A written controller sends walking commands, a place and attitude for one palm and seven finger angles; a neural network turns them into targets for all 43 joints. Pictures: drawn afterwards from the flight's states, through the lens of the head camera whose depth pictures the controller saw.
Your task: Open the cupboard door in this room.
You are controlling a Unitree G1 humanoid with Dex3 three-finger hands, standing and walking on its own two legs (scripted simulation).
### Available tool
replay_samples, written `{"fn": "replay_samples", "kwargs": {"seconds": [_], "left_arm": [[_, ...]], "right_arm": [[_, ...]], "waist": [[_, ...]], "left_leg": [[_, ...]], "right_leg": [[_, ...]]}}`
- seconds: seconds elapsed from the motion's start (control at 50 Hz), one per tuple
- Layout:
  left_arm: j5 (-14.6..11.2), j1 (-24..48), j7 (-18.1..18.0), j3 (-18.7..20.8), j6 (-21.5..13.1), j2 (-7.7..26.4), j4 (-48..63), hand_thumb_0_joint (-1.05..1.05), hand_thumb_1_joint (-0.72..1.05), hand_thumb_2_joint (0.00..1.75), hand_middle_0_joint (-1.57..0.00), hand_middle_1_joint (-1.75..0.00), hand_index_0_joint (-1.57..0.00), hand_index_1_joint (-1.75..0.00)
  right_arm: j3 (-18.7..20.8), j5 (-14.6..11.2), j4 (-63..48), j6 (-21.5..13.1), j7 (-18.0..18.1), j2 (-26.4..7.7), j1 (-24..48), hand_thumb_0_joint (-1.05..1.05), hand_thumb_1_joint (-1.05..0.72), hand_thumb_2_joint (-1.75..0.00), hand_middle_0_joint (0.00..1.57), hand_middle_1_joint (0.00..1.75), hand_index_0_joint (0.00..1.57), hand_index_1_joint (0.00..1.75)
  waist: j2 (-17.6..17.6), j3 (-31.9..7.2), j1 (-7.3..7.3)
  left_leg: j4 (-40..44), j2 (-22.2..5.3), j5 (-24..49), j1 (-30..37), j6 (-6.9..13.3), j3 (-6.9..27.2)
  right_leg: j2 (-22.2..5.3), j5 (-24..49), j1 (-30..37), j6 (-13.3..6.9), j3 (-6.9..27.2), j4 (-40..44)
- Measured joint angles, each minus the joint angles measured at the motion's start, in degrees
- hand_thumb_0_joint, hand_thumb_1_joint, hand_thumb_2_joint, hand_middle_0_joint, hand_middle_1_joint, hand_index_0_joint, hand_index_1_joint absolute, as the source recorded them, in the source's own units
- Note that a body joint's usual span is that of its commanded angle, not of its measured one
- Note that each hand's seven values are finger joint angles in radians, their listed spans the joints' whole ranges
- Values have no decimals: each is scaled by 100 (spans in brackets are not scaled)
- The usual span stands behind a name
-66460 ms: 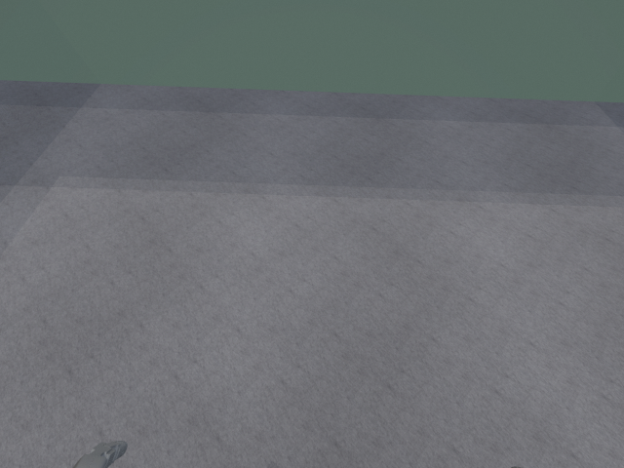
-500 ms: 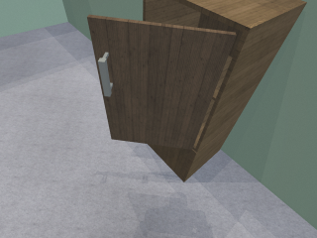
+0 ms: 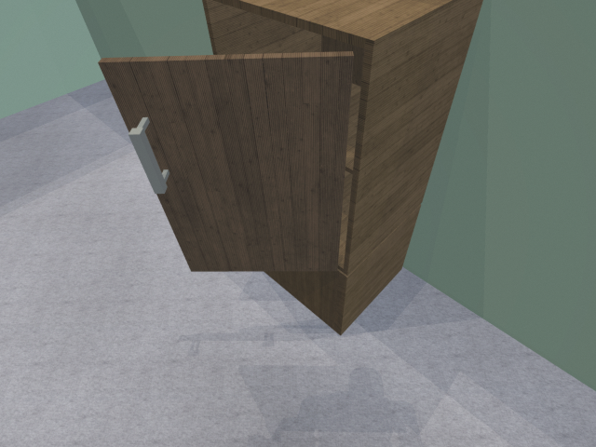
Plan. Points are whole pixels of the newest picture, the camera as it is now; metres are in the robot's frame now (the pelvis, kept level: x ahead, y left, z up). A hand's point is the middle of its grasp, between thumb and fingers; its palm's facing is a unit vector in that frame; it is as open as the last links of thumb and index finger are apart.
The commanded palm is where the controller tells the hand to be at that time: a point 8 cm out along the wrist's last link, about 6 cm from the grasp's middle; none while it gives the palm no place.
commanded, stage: come to a stop and stand still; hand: left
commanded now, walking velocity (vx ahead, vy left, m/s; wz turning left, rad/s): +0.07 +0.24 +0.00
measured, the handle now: (152, 156) +0.60 +0.31 +0.06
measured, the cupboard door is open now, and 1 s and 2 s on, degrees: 43 43 43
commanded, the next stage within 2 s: look again from close up in 0.82 s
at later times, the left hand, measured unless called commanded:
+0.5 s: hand out of the picture -0.01 +0.22 -0.19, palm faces +0.09 -0.98 -0.18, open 7.4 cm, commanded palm none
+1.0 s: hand out of the picture +0.02 +0.23 -0.18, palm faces +0.02 -0.98 -0.21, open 7.4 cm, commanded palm none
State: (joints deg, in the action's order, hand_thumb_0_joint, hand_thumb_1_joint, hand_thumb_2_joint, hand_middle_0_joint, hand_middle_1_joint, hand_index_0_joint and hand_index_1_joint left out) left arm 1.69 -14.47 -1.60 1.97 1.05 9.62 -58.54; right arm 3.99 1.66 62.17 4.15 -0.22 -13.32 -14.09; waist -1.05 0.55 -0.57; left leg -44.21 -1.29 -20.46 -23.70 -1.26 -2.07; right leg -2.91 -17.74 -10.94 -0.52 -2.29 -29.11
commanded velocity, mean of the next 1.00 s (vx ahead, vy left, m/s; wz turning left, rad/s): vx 0.00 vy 0.03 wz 0.00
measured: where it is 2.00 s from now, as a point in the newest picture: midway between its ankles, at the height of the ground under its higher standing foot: outside the picture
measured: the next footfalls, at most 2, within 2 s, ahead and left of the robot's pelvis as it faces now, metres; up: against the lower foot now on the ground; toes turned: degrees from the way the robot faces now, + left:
left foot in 0.28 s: +0.02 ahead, +0.14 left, +0.00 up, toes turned +6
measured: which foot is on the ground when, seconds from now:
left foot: up 0.00-0.26, down 0.28-1.00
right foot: down 0.00-1.00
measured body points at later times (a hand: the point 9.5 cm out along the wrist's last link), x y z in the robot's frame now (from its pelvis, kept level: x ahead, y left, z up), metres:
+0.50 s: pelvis +0.01 +0.05 +0.00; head +0.03 +0.06 +0.45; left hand -0.01 +0.27 -0.17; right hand +0.08 -0.18 -0.15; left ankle -0.02 +0.13 -0.74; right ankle -0.02 -0.11 -0.74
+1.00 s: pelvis +0.01 +0.05 +0.00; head +0.04 +0.06 +0.45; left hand +0.02 +0.28 -0.17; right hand -0.01 -0.17 -0.16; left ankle -0.02 +0.13 -0.74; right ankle -0.02 -0.11 -0.74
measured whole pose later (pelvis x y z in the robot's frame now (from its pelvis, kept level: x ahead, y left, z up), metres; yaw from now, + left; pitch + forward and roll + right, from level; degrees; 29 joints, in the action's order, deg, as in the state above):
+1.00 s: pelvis +0.01 +0.05 +0.00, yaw +2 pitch +0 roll +0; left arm 1.2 -13.7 -3.3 0.1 -1.0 9.3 -63.4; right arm -0.1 0.6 63.4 -1.3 1.5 -8.2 -17.5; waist 0.7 3.9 -1.3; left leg -28.5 1.0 -17.0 -10.9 2.3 -4.7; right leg -5.2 -16.4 -9.5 3.2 -3.0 -27.2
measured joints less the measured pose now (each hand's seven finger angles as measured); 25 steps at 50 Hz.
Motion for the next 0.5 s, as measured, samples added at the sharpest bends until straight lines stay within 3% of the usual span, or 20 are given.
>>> {"fn": "replay_samples", "kwargs": {"seconds": [0.12,0.2,0.24,0.28,0.34,0.5], "left_arm": [[-5,-99,23,-11,-99,-109,-152,1,93,90,-20,-30,-20,-30],[-1,-82,11,34,-153,-94,-189,1,92,90,-20,-30,-20,-30],[-14,-90,-8,48,-144,-60,-236,0,92,90,-20,-30,-20,-30],[-45,-125,-21,54,-107,-33,-298,0,91,90,-20,-30,-20,-30],[-68,-106,-56,60,3,50,-427,0,91,90,-20,-30,-20,-30],[-56,-76,-23,-53,41,17,-616,0,91,90,-19,-30,-20,-30]], "right_arm": [[-36,-42,35,-117,-29,74,-225,1,-91,-90,19,30,20,30],[-84,-84,59,-121,28,133,-185,1,-91,-90,19,30,20,30],[-117,-99,40,-151,56,168,-102,1,-91,-90,19,30,20,30],[-148,-104,-5,-238,74,179,-27,1,-91,-90,20,30,20,30],[-187,-76,-6,-316,128,297,133,1,-91,-90,20,30,20,30],[-310,-97,-82,-416,217,462,430,1,-92,-90,20,30,20,30]], "waist": [[142,85,36],[211,244,150],[257,301,191],[216,314,197],[310,327,226],[329,185,255]], "left_leg": [[-171,110,-13,300,-129,17],[418,175,-293,616,-156,-41],[1013,206,-19,850,-145,-91],[1719,150,690,1155,-78,-115],[1612,194,437,1197,236,-127],[1704,214,336,1389,355,-259]], "right_leg": [[-23,318,175,-31,-33,578],[-119,278,136,21,-124,524],[-176,193,73,81,-155,369],[-153,40,-23,157,-208,102],[-207,-151,-49,231,-212,-150],[-210,66,231,380,-89,272]]}}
